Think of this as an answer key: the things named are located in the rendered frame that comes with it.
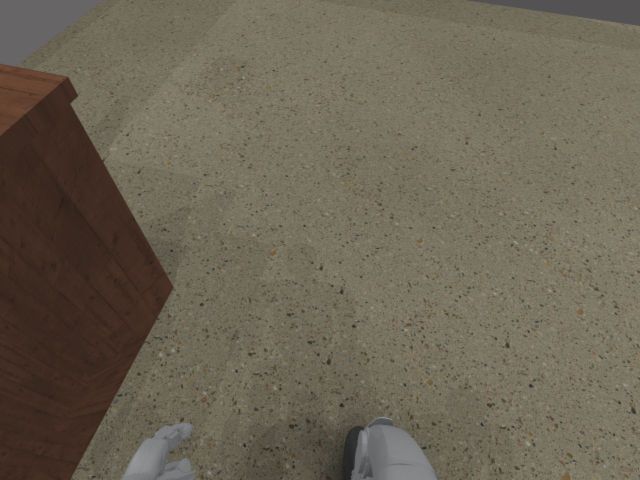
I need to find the robot right shin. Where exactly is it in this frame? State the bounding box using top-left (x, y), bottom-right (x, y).
top-left (351, 417), bottom-right (393, 480)

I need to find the robot left hand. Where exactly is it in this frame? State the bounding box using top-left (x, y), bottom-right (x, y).
top-left (123, 423), bottom-right (196, 480)

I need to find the table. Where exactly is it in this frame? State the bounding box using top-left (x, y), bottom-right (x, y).
top-left (0, 64), bottom-right (174, 480)

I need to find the right robot foot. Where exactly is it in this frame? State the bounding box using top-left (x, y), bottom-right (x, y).
top-left (343, 426), bottom-right (364, 480)

